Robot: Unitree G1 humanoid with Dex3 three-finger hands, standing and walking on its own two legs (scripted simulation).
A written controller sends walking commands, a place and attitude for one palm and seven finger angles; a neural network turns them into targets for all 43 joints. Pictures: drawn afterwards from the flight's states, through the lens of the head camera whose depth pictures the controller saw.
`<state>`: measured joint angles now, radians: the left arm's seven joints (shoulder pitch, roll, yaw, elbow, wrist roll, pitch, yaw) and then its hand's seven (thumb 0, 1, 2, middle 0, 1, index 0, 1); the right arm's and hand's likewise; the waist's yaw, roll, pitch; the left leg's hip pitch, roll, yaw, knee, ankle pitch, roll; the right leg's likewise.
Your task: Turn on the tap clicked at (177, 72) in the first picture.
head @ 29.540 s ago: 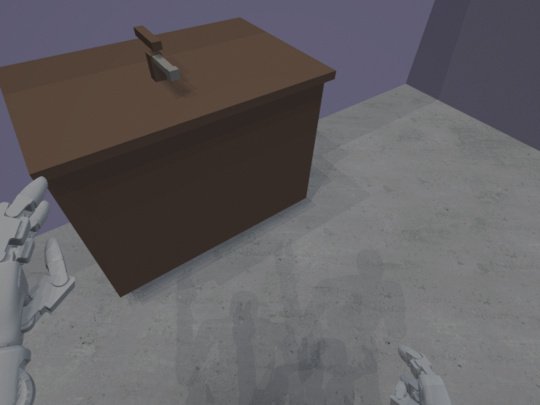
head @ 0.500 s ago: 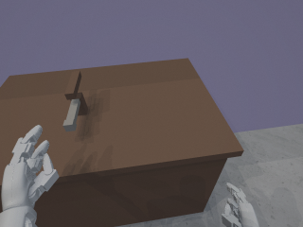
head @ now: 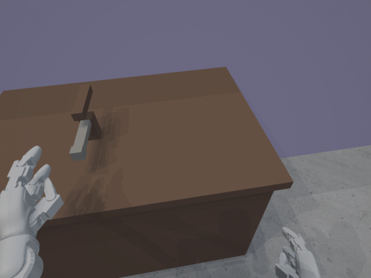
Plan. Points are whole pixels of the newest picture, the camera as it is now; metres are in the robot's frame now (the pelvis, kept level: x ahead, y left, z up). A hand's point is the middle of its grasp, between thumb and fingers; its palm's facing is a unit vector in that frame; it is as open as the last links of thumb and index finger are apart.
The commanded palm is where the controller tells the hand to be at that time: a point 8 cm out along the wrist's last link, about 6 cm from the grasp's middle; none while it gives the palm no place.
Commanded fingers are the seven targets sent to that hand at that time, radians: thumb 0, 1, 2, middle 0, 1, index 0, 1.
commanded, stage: reach beside the lever's end, fingers flat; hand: left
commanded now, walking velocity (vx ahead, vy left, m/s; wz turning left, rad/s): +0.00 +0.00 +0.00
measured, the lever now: (78, 153) +0.37 +0.31 +0.07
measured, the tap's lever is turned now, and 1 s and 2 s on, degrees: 0 0 0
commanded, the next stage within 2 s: push the lever round in 1.86 s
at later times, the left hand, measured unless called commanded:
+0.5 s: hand (59, 183) +0.26 +0.29 +0.11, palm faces +0.47 -0.88 -0.12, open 7.5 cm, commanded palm +0.22 +0.33 +0.11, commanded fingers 0.00 0.90 0.90 -0.18 -0.24 -0.18 -0.24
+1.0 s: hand (54, 171) +0.29 +0.33 +0.09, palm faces +0.48 -0.87 -0.10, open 7.7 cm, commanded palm +0.26 +0.36 +0.09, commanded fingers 0.00 0.90 0.90 -0.16 -0.18 -0.16 -0.18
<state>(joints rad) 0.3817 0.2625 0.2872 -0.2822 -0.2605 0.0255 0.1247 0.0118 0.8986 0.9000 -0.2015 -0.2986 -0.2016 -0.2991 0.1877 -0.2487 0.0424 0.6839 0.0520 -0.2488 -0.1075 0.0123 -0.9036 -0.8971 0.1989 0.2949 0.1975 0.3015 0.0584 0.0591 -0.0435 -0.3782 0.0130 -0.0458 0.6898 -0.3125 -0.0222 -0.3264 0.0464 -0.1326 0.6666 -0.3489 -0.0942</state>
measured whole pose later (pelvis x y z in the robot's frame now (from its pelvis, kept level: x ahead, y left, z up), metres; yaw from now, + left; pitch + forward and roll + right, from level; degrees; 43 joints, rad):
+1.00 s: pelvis +0.00 +0.03 +0.00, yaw -1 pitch +3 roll -1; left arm -0.01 0.32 0.39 0.26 -0.23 -0.14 0.06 0.01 0.90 0.90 -0.17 -0.20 -0.17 -0.20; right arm 0.20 -0.26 0.03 0.71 0.04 -0.18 -0.10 0.01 -0.90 -0.90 0.20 0.29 0.20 0.30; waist 0.02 0.04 -0.03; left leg -0.46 -0.01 -0.02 0.70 -0.30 0.01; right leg -0.40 0.03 -0.11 0.66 -0.33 -0.06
